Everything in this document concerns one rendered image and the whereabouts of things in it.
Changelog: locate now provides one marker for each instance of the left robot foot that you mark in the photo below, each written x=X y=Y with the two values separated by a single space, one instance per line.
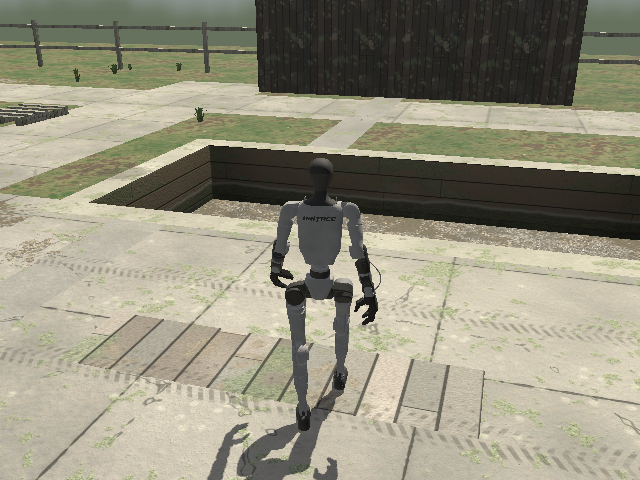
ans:
x=303 y=421

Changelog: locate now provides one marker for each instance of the robot right upper arm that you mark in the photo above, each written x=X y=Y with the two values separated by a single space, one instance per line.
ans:
x=352 y=212

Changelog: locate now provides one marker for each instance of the left robot thigh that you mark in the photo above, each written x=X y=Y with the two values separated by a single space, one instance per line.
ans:
x=295 y=296

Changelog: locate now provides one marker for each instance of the robot left upper arm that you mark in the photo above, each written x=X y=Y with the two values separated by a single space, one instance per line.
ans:
x=288 y=211

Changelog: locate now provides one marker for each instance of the robot right hand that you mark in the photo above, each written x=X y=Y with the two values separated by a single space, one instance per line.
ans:
x=373 y=308

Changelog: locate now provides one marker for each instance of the robot left hand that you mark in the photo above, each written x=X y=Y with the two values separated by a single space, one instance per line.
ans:
x=283 y=273

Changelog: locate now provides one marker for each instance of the robot left forearm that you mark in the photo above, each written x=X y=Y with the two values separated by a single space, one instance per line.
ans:
x=277 y=260

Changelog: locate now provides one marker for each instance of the robot right forearm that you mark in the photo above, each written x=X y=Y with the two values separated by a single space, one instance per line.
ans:
x=365 y=276

